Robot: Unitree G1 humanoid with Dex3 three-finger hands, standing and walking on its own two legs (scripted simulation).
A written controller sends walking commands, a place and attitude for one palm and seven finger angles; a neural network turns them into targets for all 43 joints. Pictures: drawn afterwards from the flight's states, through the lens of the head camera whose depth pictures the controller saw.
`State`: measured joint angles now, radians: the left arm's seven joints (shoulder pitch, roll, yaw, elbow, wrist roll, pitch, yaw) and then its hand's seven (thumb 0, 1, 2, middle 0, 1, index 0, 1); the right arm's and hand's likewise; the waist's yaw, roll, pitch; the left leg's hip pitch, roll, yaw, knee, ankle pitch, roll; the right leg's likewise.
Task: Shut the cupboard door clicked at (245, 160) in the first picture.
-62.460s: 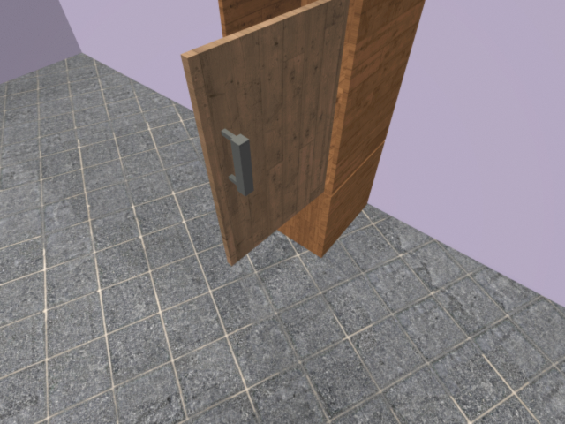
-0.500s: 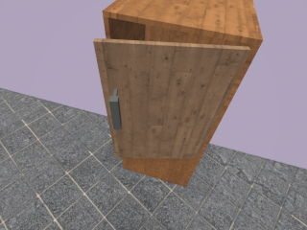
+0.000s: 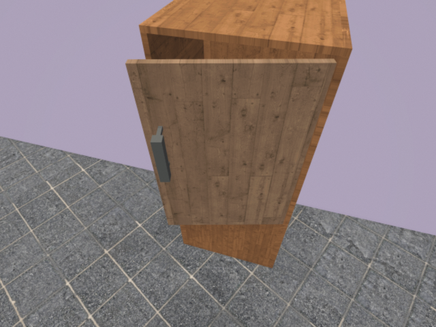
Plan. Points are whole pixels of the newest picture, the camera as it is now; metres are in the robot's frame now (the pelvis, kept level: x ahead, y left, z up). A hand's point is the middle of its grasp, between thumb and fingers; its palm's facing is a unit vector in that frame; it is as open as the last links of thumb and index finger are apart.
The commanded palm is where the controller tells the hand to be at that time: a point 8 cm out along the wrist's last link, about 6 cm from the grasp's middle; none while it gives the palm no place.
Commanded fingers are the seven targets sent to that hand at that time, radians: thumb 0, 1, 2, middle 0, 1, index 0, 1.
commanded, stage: shuffle to correct the standing spot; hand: left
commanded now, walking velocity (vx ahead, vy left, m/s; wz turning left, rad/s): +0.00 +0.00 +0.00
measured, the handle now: (162, 154) +0.49 +0.17 +0.03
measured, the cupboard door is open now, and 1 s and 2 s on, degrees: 17 17 17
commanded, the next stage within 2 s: come to a stop and stand still in 0.28 s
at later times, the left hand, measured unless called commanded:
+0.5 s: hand out of the picture +0.00 +0.13 -0.18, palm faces +0.06 -0.99 -0.16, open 7.4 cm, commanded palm none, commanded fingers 0.00 0.90 0.90 -0.20 -0.30 -0.20 -0.30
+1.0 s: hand out of the picture +0.05 +0.21 -0.17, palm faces +0.00 -0.97 -0.26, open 7.4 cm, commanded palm none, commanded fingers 0.00 0.90 0.90 -0.20 -0.30 -0.20 -0.30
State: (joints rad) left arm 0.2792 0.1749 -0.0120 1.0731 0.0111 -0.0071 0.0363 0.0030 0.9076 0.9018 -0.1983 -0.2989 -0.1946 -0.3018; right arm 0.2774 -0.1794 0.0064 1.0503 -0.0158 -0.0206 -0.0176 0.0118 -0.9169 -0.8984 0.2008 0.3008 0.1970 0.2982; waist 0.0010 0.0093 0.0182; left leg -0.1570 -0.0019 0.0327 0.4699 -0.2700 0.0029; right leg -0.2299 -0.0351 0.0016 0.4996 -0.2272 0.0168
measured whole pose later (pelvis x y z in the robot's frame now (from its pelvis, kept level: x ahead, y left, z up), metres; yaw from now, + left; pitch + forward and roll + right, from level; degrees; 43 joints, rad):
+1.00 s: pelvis -0.01 +0.01 -0.01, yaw -1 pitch -2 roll +0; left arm 0.24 0.20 0.01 1.01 0.02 0.01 0.04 0.01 0.91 0.90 -0.20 -0.30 -0.20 -0.30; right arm 0.25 -0.18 -0.02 0.97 -0.03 -0.01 -0.01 0.01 -0.92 -0.90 0.20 0.30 0.20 0.30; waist 0.00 0.02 0.02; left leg -0.23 0.01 0.05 0.58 -0.32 0.02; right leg -0.29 -0.02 0.02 0.57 -0.25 0.00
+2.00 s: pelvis +0.05 -0.03 +0.00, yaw +0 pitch +1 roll +0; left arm 0.13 0.26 0.01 1.04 0.01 -0.02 0.03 0.00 0.90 0.90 -0.20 -0.30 -0.20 -0.30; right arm 0.15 -0.25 0.00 1.06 -0.02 -0.02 -0.02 0.01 -0.91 -0.90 0.20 0.30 0.20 0.30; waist 0.00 0.02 0.04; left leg -0.14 0.05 0.02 0.45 -0.32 -0.04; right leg -0.21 0.02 -0.01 0.49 -0.29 -0.03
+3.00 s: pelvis -0.04 +0.02 -0.08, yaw +0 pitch +10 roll -2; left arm 0.40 0.24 0.13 -0.11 -0.24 -0.33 -0.18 0.02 0.90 0.90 -0.96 -1.13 -0.96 -1.13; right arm 0.29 -0.26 0.03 0.52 0.01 -0.28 -0.08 0.02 -0.90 -0.90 0.20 0.30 0.20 0.30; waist 0.01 0.01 -0.10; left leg -0.77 -0.03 -0.06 1.11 -0.52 0.01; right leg -0.81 -0.03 -0.02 1.04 -0.41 0.02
